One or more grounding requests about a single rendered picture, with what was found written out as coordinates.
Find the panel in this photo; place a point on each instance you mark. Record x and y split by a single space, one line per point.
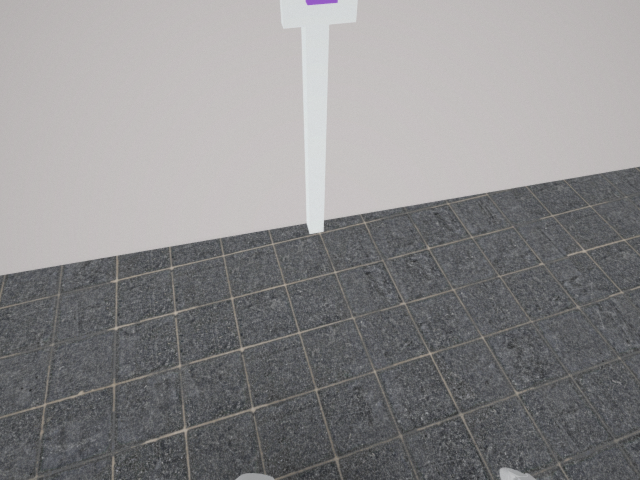
314 21

